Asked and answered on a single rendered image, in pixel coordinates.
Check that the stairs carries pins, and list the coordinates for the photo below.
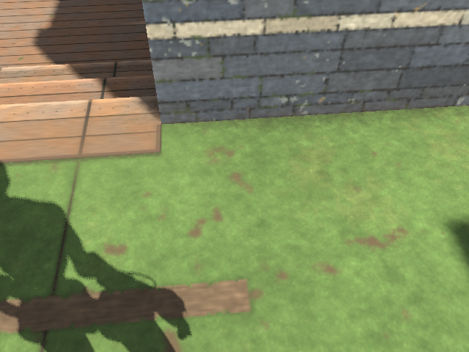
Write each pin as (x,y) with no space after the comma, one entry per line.
(83,81)

